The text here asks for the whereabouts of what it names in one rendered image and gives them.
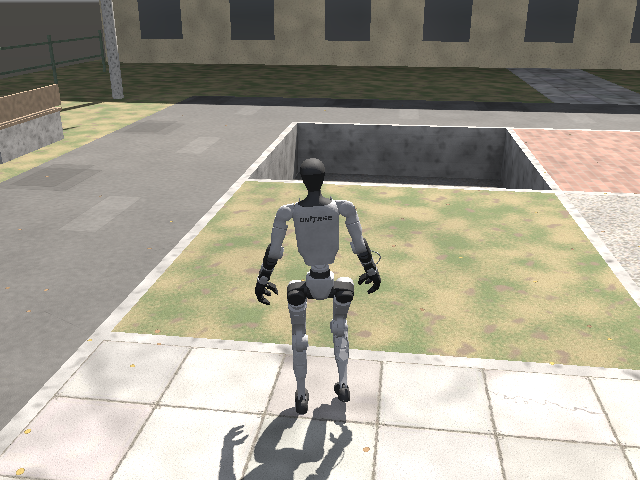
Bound left robot upper arm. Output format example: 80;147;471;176
268;203;294;260

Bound humanoid robot head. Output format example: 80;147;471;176
298;158;332;207

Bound robot right hand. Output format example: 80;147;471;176
358;269;381;294

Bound robot torso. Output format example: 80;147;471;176
293;196;340;300

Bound left robot forearm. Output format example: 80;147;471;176
257;244;278;285

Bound right robot forearm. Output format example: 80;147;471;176
357;238;377;276

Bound right robot upper arm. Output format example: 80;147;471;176
336;200;367;254

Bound robot left hand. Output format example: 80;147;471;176
255;280;278;305

